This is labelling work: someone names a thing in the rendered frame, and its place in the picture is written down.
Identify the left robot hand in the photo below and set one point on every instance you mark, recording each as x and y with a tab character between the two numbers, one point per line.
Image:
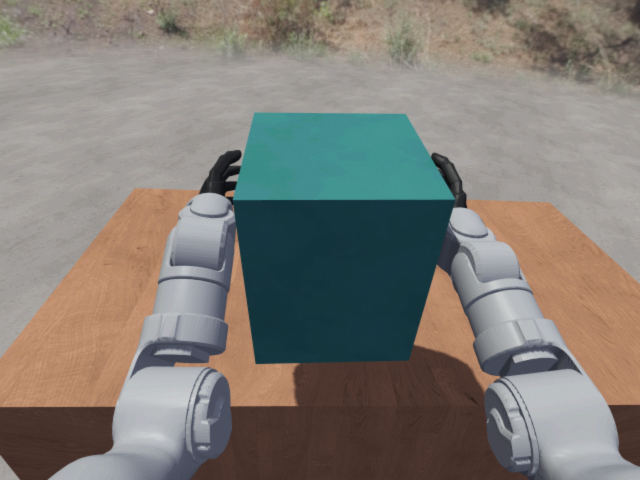
216	181

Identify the robot right forearm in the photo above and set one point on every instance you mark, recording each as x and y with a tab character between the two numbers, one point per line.
512	337

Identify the carton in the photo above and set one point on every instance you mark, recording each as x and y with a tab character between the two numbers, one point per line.
340	219

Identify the right robot upper arm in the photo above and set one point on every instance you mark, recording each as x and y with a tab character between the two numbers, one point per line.
553	425

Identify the left robot upper arm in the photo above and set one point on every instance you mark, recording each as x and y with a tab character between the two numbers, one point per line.
168	422

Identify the right robot hand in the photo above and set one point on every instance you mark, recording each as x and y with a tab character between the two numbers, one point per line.
451	178

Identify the pedestal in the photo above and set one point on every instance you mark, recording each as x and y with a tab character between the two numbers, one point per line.
422	419

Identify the robot left forearm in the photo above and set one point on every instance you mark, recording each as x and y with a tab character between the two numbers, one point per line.
187	324

